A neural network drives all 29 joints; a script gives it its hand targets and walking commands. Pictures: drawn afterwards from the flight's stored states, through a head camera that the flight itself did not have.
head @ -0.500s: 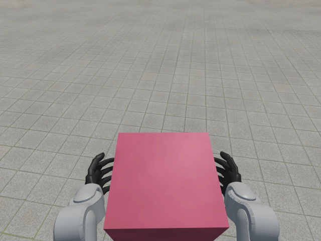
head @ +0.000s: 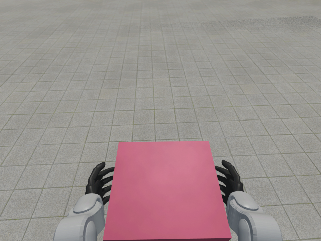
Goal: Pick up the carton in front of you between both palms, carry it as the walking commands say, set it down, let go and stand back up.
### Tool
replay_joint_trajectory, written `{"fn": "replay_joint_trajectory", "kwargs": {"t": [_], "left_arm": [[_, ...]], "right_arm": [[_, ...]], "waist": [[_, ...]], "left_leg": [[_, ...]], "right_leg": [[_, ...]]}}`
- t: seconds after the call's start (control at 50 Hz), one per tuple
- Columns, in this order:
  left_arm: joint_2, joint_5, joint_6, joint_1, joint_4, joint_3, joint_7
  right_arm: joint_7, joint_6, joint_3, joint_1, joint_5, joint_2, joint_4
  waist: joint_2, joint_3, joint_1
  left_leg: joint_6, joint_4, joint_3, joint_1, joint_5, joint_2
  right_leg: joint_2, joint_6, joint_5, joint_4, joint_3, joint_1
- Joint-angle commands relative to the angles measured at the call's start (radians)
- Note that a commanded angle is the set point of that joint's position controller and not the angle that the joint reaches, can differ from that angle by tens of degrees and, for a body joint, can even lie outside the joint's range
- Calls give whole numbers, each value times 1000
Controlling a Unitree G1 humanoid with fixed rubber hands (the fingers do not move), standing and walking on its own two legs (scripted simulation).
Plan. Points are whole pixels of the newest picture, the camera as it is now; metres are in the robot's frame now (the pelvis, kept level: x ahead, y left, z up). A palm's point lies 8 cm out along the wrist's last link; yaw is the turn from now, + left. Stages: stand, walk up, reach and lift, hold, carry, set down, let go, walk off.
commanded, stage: carry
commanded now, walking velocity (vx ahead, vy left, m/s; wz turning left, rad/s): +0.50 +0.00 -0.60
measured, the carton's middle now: (164, 205) +0.23 +0.00 +0.00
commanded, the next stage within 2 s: none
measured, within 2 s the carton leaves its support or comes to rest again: neither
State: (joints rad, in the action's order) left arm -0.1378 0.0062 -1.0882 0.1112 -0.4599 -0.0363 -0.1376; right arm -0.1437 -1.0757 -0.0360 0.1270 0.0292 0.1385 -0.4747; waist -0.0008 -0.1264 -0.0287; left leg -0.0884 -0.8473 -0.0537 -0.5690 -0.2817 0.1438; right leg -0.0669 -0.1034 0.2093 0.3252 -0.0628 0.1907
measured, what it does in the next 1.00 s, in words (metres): walks ahead: left foot, then right foot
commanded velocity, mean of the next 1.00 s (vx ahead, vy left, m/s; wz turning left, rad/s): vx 0.50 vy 0.00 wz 0.31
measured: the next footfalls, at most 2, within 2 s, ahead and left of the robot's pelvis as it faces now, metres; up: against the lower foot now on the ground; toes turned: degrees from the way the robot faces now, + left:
left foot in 0.20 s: +0.33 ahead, +0.15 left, +0.00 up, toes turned +1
right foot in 0.62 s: +0.49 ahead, -0.13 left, +0.00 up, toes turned -15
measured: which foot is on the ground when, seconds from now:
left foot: up 0.00-0.18, down 0.20-0.62, up 0.64-0.98, down 1.00-1.00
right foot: down 0.00-0.20, up 0.22-0.60, down 0.62-1.00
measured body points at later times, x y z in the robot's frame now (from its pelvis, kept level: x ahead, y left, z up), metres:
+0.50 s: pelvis +0.31 +0.04 +0.01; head +0.30 +0.06 +0.46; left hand +0.58 +0.14 +0.08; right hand +0.51 -0.16 +0.09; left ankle +0.29 +0.15 -0.75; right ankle +0.35 -0.10 -0.71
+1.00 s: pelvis +0.65 +0.03 -0.03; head +0.64 +0.01 +0.42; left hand +0.86 +0.21 +0.07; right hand +0.90 -0.09 +0.06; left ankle +0.75 +0.12 -0.75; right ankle +0.46 -0.12 -0.74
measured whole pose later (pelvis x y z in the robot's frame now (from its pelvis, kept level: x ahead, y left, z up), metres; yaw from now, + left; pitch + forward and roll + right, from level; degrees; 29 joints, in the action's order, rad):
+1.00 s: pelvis +0.65 +0.03 -0.03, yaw +7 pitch +3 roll +1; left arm -0.14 -0.01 -1.11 0.12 -0.61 -0.02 -0.15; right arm -0.15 -1.12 -0.02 0.11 0.01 0.13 -0.63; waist 0.00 -0.08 -0.03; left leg 0.07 -0.51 -0.24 -0.49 -0.10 0.02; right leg 0.19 0.13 0.46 0.39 -0.37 -0.10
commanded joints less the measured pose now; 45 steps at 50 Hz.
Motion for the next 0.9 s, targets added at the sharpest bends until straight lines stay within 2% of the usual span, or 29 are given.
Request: {"fn": "replay_joint_trajectory", "kwargs": {"t": [0.0, 0.06, 0.12, 0.14, 0.16, 0.18, 0.2, 0.22, 0.24, 0.26, 0.28, 0.32, 0.34, 0.4, 0.46, 0.52, 0.56, 0.58, 0.6, 0.62, 0.64, 0.66, 0.68, 0.7, 0.72, 0.8, 0.84, 0.88], "left_arm": [[-687, -161, 19, -287, -133, 555, 59], [-654, -164, 10, -298, -177, 550, 42], [-603, -164, -9, -288, -192, 540, 19], [-587, -164, -17, -286, -191, 539, 10], [-562, -168, -25, -295, -196, 540, 2], [-538, -170, -35, -298, -213, 546, -5], [-522, -177, -46, -306, -231, 560, -8], [-529, -187, -50, -335, -240, 565, -9], [-571, -193, -45, -336, -229, 569, -7], [-600, -181, -41, -335, -212, 560, -1], [-623, -158, -37, -323, -183, 553, 1], [-667, -122, -27, -307, -136, 536, 1], [-682, -111, -21, -301, -131, 528, -1], [-684, -89, -10, -298, -141, 507, -13], [-655, -88, -17, -302, -155, 503, -19], [-637, -115, -28, -300, -161, 521, -14], [-629, -133, -33, -287, -147, 528, -7], [-623, -138, -34, -286, -143, 531, -5], [-596, -138, -33, -267, -131, 527, -4], [-596, -144, -31, -277, -123, 525, -3], [-633, -155, -24, -290, -150, 530, 4], [-666, -175, -18, -332, -175, 546, 14], [-709, -196, -11, -366, -196, 572, 25], [-734, -212, -3, -387, -214, 594, 37], [-736, -216, 3, -390, -212, 602, 47], [-694, -227, 13, -341, -214, 599, 60], [-658, -221, 10, -309, -230, 586, 52], [-627, -209, 3, -292, -245, 572, 40]], "right_arm": [[38, 19, 576, -304, -156, 725, -123], [31, 6, 586, -336, -184, 688, -177], [17, -17, 567, -324, -190, 621, -197], [11, -25, 554, -301, -188, 597, -190], [3, -31, 536, -283, -180, 568, -178], [-5, -37, 512, -256, -170, 530, -168], [-13, -39, 485, -241, -163, 512, -150], [-16, -41, 470, -241, -161, 531, -153], [-9, -39, 487, -268, -175, 569, -174], [2, -39, 506, -306, -191, 613, -173], [16, -38, 526, -331, -203, 640, -163], [40, -36, 557, -372, -224, 650, -167], [50, -35, 572, -395, -239, 651, -178], [65, -33, 595, -415, -273, 639, -189], [59, -40, 585, -375, -264, 618, -173], [44, -46, 559, -338, -227, 599, -163], [34, -52, 544, -327, -199, 590, -151], [29, -54, 536, -323, -185, 579, -146], [26, -59, 524, -320, -172, 567, -160], [23, -66, 525, -330, -168, 548, -153], [28, -61, 542, -336, -177, 586, -165], [34, -56, 547, -346, -180, 628, -160], [38, -44, 544, -350, -179, 671, -151], [40, -31, 543, -349, -171, 700, -146], [40, -22, 541, -342, -159, 714, -137], [24, -8, 535, -305, -131, 691, -152], [14, -11, 542, -284, -136, 667, -174], [6, -19, 553, -291, -147, 632, -205]], "waist": [[107, -73, 11], [131, -54, 6], [150, -56, 4], [126, -99, 21], [61, -178, 42], [-119, -280, 57], [-370, -257, 38], [-310, -227, 50], [-241, -215, 49], [-142, -190, 46], [-104, -166, 46], [-128, -122, 46], [-141, -108, 45], [-152, -76, 41], [-170, -55, 48], [-165, -78, 46], [-106, -116, 26], [-22, -150, 6], [251, -177, -7], [349, -131, -3], [212, -131, 0], [142, -135, 2], [89, -126, 3], [84, -115, 4], [112, -106, 4], [155, -46, 11], [166, -27, 12], [196, -17, 10]], "left_leg": [[-15, 204, -47, -22, 161, -31], [-13, 288, -66, 12, 210, -49], [-2, 368, -101, 129, 187, -73], [7, 429, -119, 295, 173, -97], [21, 465, -122, 533, 139, -68], [74, 519, 140, 753, -73, 142], [152, 662, 527, 811, -62, 342], [212, 626, 536, 776, 49, 344], [219, 611, 460, 713, 115, 312], [210, 629, 384, 622, 125, 277], [195, 661, 306, 574, 94, 243], [181, 711, 196, 472, 79, 190], [186, 727, 166, 451, 45, 172], [197, 746, 98, 416, 24, 134], [207, 730, 87, 440, 65, 128], [198, 660, 60, 455, 116, 106], [161, 491, -5, 371, 136, 46], [122, 297, -56, 204, 159, 2], [76, -30, -100, -19, -59, -96], [88, -185, -39, -185, -263, -124], [109, -284, 38, -187, -227, -54], [115, -299, 48, -196, -206, -24], [113, -236, 53, -167, -144, -6], [107, -168, 34, -137, -93, -6], [103, -123, 2, -124, -45, -21], [104, 103, -78, -82, 104, -53], [117, 208, -144, -27, 153, -87], [136, 274, -190, 33, 172, -120]], "right_leg": [[240, -96, -240, -149, 215, -131], [224, -80, -309, -113, 205, -137], [219, -66, -414, -36, 208, -120], [196, -39, -470, 82, 181, -70], [150, 5, -440, 273, 113, 30], [90, 56, -228, 550, 42, 211], [-10, 88, 196, 734, 3, 443], [64, 56, 240, 827, 86, 478], [101, 54, 236, 866, 90, 504], [134, 55, 184, 832, 92, 466], [161, 62, 123, 749, 80, 441], [151, 74, 93, 596, 17, 369], [142, 81, 90, 527, -6, 349], [128, 108, 18, 311, -52, 284], [121, 132, -49, 186, -88, 256], [124, 143, -90, 99, -132, 158], [129, 136, -58, 39, -156, -64], [210, 102, 40, 26, -47, -261], [451, 26, 143, -88, 323, -386], [588, -78, 72, -154, 518, -411], [578, -76, -49, -109, 455, -356], [559, -56, -102, -96, 357, -331], [537, -23, -60, -130, 269, -283], [512, 12, -15, -167, 181, -260], [496, 30, -37, -184, 107, -245], [424, 67, -203, -151, -136, -256], [402, 79, -281, -135, -217, -260], [383, 86, -424, -91, -251, -275]]}}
